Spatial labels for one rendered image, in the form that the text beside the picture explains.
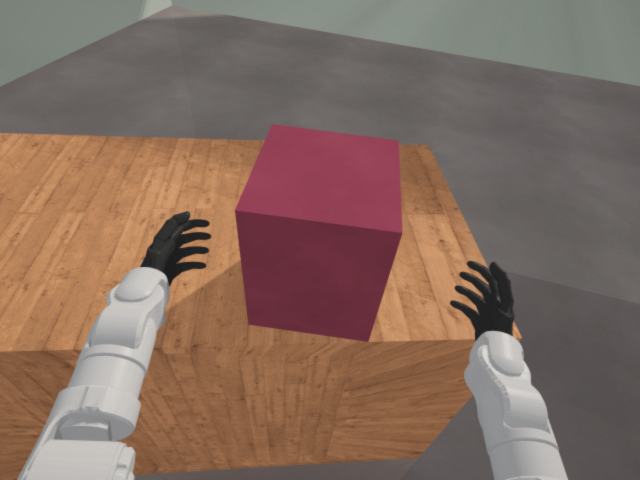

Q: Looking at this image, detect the pedestal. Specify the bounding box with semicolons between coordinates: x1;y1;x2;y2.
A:
0;133;522;480

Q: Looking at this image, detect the right robot forearm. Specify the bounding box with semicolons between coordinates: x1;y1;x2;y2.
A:
464;331;568;480

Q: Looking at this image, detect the left robot upper arm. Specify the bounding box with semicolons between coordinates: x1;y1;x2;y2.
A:
26;439;135;480

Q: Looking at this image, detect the left robot forearm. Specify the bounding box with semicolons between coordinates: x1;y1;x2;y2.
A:
17;267;169;480

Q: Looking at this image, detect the carton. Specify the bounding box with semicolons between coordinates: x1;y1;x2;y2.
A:
235;124;402;342

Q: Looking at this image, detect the left robot hand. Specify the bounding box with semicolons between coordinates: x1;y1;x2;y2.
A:
140;211;211;287

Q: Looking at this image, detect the right robot hand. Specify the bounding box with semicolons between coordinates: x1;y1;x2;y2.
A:
450;261;515;341

